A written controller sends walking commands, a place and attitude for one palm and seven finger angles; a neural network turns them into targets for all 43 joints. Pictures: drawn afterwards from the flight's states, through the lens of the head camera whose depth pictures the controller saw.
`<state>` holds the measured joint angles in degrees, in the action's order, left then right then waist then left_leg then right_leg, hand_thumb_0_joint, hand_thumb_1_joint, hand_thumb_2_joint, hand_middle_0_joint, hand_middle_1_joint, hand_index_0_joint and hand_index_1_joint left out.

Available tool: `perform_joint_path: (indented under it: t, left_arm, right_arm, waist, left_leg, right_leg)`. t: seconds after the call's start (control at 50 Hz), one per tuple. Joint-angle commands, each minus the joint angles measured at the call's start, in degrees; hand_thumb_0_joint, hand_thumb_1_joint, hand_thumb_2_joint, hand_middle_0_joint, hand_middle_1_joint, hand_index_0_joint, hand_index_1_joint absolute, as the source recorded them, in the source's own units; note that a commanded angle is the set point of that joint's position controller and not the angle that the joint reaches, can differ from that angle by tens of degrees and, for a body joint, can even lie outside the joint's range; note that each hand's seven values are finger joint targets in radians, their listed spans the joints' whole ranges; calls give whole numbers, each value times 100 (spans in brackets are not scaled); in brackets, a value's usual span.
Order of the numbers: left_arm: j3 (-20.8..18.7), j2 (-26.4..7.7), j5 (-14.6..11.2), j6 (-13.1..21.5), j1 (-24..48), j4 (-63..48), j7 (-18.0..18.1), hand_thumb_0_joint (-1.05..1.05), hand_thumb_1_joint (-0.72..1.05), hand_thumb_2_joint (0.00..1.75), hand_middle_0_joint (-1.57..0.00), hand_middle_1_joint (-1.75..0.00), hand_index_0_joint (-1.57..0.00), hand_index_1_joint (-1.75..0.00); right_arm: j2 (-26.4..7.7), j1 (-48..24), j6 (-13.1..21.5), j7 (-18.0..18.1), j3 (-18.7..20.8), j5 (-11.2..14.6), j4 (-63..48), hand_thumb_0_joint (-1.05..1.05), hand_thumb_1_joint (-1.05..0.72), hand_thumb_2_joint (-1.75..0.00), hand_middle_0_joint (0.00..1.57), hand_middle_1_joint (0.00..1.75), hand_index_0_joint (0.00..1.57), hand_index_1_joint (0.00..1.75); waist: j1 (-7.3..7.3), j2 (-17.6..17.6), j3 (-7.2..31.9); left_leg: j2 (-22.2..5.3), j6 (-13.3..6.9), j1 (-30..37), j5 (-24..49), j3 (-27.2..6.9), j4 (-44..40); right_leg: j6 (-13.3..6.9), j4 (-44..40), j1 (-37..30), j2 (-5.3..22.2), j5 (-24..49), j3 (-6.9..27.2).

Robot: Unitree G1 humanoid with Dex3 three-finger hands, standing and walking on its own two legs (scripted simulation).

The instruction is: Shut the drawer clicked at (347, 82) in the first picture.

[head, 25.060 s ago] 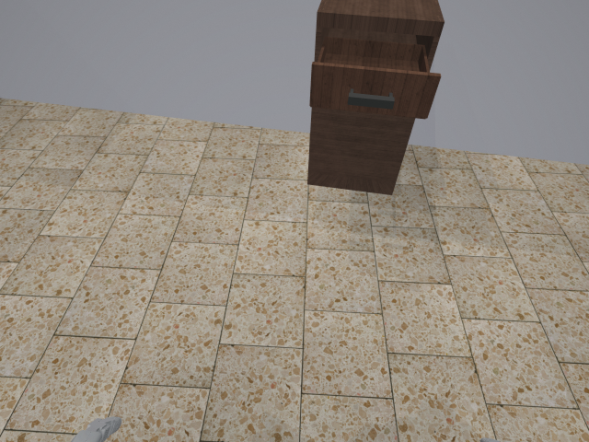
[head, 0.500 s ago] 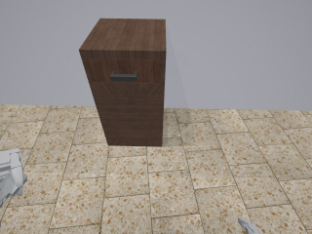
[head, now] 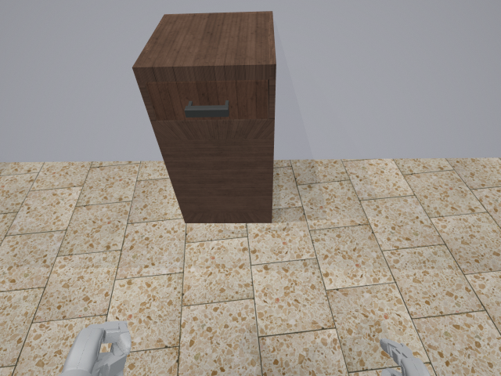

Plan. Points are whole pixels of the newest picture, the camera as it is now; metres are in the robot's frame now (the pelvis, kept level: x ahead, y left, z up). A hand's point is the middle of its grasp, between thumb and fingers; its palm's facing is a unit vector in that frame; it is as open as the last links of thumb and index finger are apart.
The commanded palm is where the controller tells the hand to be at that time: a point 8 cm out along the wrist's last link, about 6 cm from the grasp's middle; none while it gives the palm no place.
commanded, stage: let the arm hang, fingers relaxed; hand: left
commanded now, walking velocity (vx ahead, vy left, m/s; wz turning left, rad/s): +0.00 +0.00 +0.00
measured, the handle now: (207, 107) +0.89 +0.19 -0.07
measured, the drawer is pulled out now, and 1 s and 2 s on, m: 0.00 0.00 0.00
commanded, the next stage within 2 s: look to check the result in 0.92 s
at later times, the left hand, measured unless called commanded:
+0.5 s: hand out of the picture -0.05 +0.20 -0.16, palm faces +0.04 -0.97 -0.22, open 6.4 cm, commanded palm none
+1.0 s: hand out of the picture +0.01 +0.16 -0.16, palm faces +0.04 -0.99 -0.16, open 7.4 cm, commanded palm none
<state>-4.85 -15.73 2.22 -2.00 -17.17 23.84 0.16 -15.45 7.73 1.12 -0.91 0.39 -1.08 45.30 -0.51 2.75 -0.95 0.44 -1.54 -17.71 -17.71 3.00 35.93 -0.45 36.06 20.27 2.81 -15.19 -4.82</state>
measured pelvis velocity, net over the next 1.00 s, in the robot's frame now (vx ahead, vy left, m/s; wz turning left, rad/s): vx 0.02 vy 0.00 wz -0.01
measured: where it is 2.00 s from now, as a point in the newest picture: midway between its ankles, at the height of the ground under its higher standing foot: outside the picture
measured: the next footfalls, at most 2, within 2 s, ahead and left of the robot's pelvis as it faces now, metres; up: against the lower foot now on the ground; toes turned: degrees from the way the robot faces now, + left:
none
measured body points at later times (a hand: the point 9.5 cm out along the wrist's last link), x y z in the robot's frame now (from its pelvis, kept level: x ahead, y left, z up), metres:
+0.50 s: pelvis +0.00 +0.01 +0.02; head +0.01 +0.01 +0.46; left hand -0.05 +0.25 -0.14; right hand -0.03 -0.21 -0.15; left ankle +0.02 +0.10 -0.73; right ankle +0.04 -0.11 -0.73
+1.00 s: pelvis +0.02 +0.00 +0.02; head +0.04 +0.00 +0.47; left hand +0.01 +0.21 -0.15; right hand -0.02 -0.20 -0.15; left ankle +0.02 +0.10 -0.73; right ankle +0.04 -0.11 -0.73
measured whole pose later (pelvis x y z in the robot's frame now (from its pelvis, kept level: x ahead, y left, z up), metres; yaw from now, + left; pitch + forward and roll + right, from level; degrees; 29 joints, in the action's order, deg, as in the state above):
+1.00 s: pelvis +0.02 +0.00 +0.02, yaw -1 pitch -2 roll +0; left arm -1.0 -6.3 0.6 0.0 -16.5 65.6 1.8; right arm -5.5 18.8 0.3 2.3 0.3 -0.8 65.7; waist -0.3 0.0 -3.1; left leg 0.3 -1.3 -8.9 -13.6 3.3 24.0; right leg -0.3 24.4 11.7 1.6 -11.1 -4.2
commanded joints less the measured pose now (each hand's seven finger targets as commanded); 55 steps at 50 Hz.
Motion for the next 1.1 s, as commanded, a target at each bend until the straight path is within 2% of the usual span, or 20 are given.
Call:
perform_joint_path:
  t: [0.0,0.02,0.06,0.1,0.14,0.16,0.2,0.22,0.26,0.3,0.4,0.44,0.52,0.66,0.76,0.92,1.06,1.08]
  left_arm:
    - [144,-455,-48,167,54,624,13,0,90,90,-100,-117,-100,-117]
    - [180,-473,-61,127,76,913,31,0,90,90,-96,-112,-96,-112]
    - [218,-407,-83,119,15,1520,54,0,90,90,-88,-104,-88,-104]
    - [227,-320,-98,130,-149,2046,74,0,90,90,-80,-95,-80,-95]
    - [210,-296,-94,136,-190,2373,78,0,90,90,-72,-86,-72,-86]
    - [223,-304,-92,143,-181,2550,70,0,90,90,-68,-82,-68,-82]
    - [230,-308,-90,157,-190,2808,62,0,90,90,-60,-73,-60,-73]
    - [231,-357,-89,176,-158,2910,69,0,90,90,-56,-69,-56,-69]
    - [255,-258,-109,197,-157,3136,71,0,90,90,-48,-60,-48,-60]
    - [267,-198,-120,206,-172,3302,87,0,90,90,-40,-52,-40,-52]
    - [294,-52,-128,228,-311,3669,125,0,90,90,-20,-30,-20,-30]
    - [305,6,-137,243,-375,3780,138,0,90,90,-20,-30,-20,-30]
    - [336,137,-133,238,-458,3926,171,0,90,90,-20,-30,-20,-30]
    - [339,337,-143,252,-403,4017,204,0,90,90,-20,-30,-20,-30]
    - [338,404,-146,259,-391,4067,213,0,90,90,-20,-30,-20,-30]
    - [317,398,-155,290,-401,4068,219,0,90,90,-20,-30,-20,-30]
    - [312,418,-160,297,-370,4111,222,0,90,90,-20,-30,-20,-30]
    - [313,411,-163,298,-367,4120,223,0,90,90,-20,-30,-20,-30]
  right_arm:
    - [-502,193,28,85,153,-63,-247,0,-90,-90,20,30,20,30]
    - [-519,148,-1,86,117,-59,-151,0,-90,-90,20,30,20,30]
    - [-404,154,-38,108,74,-48,102,0,-90,-90,20,30,20,30]
    - [-279,267,-97,136,82,-49,329,0,-90,-90,20,30,20,30]
    - [-239,502,-141,155,111,-49,482,0,-90,-90,20,30,20,30]
    - [-228,567,-158,159,127,-43,589,0,-90,-90,20,30,20,30]
    - [-228,783,-182,168,169,-37,736,0,-90,-90,20,30,20,30]
    - [-245,913,-185,177,187,-21,793,0,-90,-90,20,30,20,30]
    - [-156,1154,-173,195,183,-19,980,0,-90,-90,20,30,20,30]
    - [-99,1346,-166,211,187,-16,1129,0,-90,-90,20,30,20,30]
    - [24,1521,-110,248,153,-1,1429,0,-90,-90,20,30,20,30]
    - [108,1525,-90,257,136,8,1517,0,-90,-90,20,30,20,30]
    - [232,1561,-77,276,110,23,1655,0,-90,-90,20,30,20,30]
    - [482,1639,-47,298,71,16,1836,0,-90,-90,20,30,20,30]
    - [574,1614,-38,318,73,18,1898,0,-90,-90,20,30,20,30]
    - [513,1645,-18,341,101,33,1939,0,-90,-90,20,30,20,30]
    - [551,1643,-8,360,86,34,2009,0,-90,-90,20,30,20,30]
    - [551,1651,-13,360,88,34,2016,0,-90,-90,20,30,20,30]
  waist:
    - [62,-866,400]
    - [102,-282,282]
    - [163,466,139]
    - [181,855,62]
    - [167,1022,60]
    - [167,976,-28]
    - [135,650,-152]
    - [114,226,-210]
    - [61,-184,-227]
    - [11,-270,-271]
    - [37,-315,-333]
    - [54,-260,-299]
    - [77,-227,-477]
    - [57,-303,-497]
    - [60,-135,-580]
    - [54,-276,-376]
    - [36,-166,-374]
    - [36,-251,-400]
  left_leg:
    - [-575,-175,-27,1167,-868,-1011]
    - [-658,-189,-168,997,-983,-1294]
    - [-655,-189,-406,332,-956,-1624]
    - [-559,-136,-478,-556,-881,-1795]
    - [-580,-147,-531,-1029,-927,-1925]
    - [-561,-140,-569,-1196,-914,-1960]
    - [-538,-144,-542,-1319,-899,-1952]
    - [-557,-151,-438,-1127,-923,-1886]
    - [-513,-151,-227,-805,-830,-1739]
    - [-520,-164,0,-674,-801,-1714]
    - [-617,-191,35,-441,-865,-1876]
    - [-603,-179,97,-256,-806,-1865]
    - [-619,-161,138,-68,-771,-1915]
    - [-570,-122,233,325,-665,-1886]
    - [-563,-104,298,527,-600,-1847]
    - [-580,-96,565,898,-544,-1728]
    - [-595,-80,639,1061,-513,-1720]
    - [-593,-74,621,996,-511,-1735]
  right_leg:
    - [-128,-754,-709,386,808,676]
    - [-66,-770,-769,278,323,608]
    - [-39,-949,-1044,205,-19,563]
    - [-104,-1154,-1081,190,-232,579]
    - [-118,-1276,-1175,168,-319,489]
    - [-124,-1355,-1147,164,-380,492]
    - [-137,-1519,-987,178,-614,530]
    - [-152,-1599,-902,193,-613,563]
    - [-182,-1758,-739,286,-726,645]
    - [-203,-1824,-515,311,-850,675]
    - [-183,-1691,-627,280,-377,588]
    - [-185,-1666,-689,300,-229,575]
    - [-153,-1598,-663,277,32,541]
    - [-127,-1576,-768,293,257,550]
    - [-124,-1599,-758,300,386,559]
    - [-143,-1599,-863,292,584,567]
    - [-157,-1620,-959,319,721,556]
    - [-157,-1644,-957,321,656,547]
